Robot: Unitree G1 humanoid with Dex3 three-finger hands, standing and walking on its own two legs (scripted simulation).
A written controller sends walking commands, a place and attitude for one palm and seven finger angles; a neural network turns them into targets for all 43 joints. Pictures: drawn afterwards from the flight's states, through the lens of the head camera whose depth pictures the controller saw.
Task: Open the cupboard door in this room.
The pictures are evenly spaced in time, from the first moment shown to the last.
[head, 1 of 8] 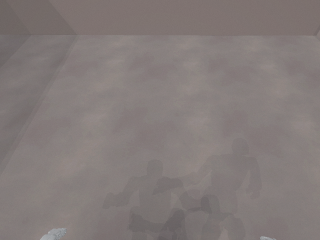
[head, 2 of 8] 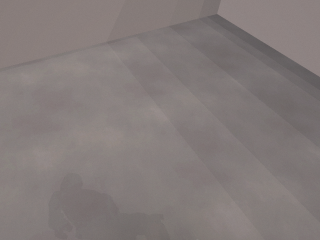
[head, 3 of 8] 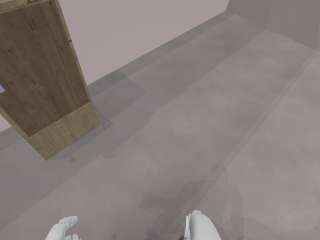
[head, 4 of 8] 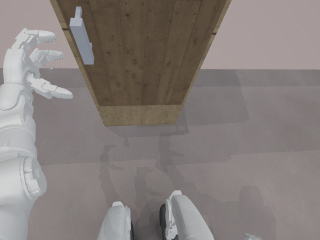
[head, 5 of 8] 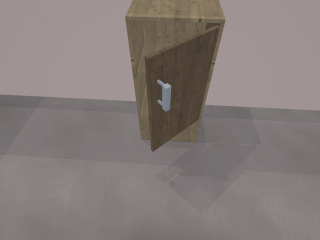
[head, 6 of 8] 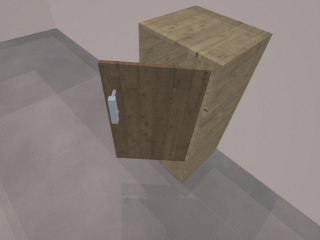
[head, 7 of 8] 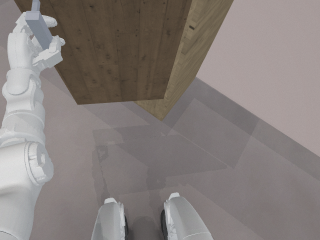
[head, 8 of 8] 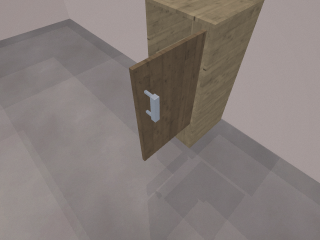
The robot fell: no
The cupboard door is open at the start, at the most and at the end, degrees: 0 91 91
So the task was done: yes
